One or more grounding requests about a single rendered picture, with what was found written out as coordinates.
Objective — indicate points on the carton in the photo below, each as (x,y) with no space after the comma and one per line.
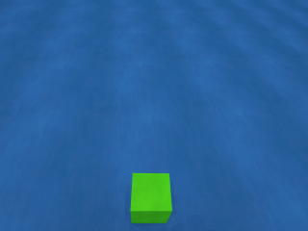
(150,198)

